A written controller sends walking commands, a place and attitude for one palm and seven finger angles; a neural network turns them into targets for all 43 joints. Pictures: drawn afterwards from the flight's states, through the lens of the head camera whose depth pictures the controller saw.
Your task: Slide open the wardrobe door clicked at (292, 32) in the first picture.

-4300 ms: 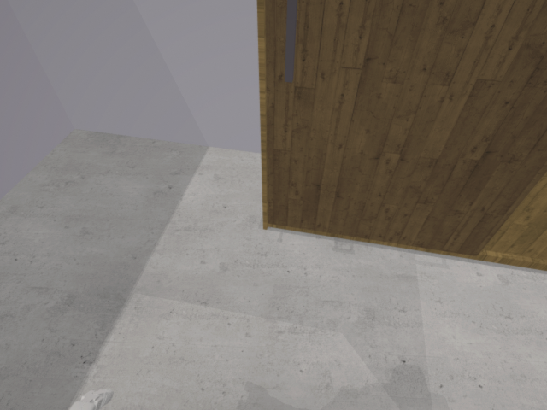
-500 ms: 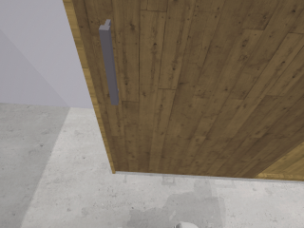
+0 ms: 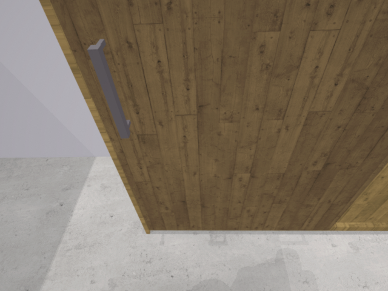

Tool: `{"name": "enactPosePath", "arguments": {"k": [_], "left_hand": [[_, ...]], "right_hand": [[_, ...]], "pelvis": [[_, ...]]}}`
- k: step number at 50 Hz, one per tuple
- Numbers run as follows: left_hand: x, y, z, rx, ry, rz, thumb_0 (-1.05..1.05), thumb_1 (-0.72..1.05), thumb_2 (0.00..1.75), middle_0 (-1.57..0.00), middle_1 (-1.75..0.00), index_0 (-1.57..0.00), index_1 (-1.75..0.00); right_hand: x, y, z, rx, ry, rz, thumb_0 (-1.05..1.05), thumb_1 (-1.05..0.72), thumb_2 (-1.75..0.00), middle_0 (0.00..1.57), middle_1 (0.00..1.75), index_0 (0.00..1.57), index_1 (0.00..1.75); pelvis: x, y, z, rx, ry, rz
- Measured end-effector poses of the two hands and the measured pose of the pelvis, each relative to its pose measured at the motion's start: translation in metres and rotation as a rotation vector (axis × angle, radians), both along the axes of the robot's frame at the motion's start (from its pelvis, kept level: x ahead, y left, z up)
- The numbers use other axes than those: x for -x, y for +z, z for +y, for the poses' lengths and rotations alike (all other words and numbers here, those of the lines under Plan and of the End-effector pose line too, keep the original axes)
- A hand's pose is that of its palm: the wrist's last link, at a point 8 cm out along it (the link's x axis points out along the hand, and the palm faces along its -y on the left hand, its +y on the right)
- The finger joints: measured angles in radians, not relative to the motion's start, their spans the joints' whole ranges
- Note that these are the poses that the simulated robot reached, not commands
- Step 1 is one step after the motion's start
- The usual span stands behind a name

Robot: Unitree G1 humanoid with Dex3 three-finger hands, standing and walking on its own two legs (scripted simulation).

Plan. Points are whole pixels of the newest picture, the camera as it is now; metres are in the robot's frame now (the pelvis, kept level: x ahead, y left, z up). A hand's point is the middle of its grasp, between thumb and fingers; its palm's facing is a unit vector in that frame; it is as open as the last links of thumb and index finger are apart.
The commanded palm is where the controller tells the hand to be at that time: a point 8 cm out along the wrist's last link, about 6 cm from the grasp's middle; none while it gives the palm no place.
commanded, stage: come to a stop and stand still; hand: left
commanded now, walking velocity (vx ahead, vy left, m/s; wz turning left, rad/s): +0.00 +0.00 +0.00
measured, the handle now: (114, 93) +0.53 +0.21 +0.15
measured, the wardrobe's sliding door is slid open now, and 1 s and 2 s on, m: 0.00 0.00 0.00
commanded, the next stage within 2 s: look again from close up in 1.18 s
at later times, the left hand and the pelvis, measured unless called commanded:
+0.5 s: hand out of the picture +0.04 +0.17 -0.16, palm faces +0.03 -0.98 -0.20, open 7.4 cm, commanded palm none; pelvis +0.03 +0.00 +0.02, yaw +0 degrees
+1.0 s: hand out of the picture +0.10 +0.21 -0.15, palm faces +0.01 -0.97 -0.26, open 7.4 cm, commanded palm none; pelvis +0.06 +0.01 +0.02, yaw +0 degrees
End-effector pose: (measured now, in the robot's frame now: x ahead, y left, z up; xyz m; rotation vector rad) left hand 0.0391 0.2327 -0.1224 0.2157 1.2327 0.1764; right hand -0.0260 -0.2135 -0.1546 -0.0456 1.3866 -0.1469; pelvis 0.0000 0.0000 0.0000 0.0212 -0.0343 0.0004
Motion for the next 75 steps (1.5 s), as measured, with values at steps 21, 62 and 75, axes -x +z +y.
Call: {"name": "enactPosePath", "arguments": {"k": [21,62,75], "left_hand": [[0.013,-0.005,-0.018,0.074,0.04,0.105,0.0,0.9,0.89,-0.2,-0.3,-0.2,-0.3],[-0.057,0.005,0.024,0.009,0.012,0.074,0.0,0.9,0.89,-0.2,-0.3,-0.2,-0.3],[-0.044,0.004,0.018,0.019,0.032,0.104,0.0,0.9,0.89,-0.2,-0.3,-0.2,-0.3]], "right_hand": [[-0.062,0.023,-0.014,0.059,0.072,-0.05,0.0,-0.91,-0.9,0.2,0.3,0.19,0.3],[-0.128,0.031,-0.019,0.108,0.106,-0.062,0.0,-0.91,-0.9,0.2,0.3,0.2,0.3],[-0.126,0.031,-0.017,0.098,0.115,-0.043,0.0,-0.91,-0.9,0.2,0.3,0.2,0.3]], "pelvis": [[-0.024,0.014,-0.006,0.014,0.003,0.003],[-0.066,0.02,0.009,0.005,-0.001,0.013],[-0.066,0.02,0.006,0.007,0.008,0.012]]}}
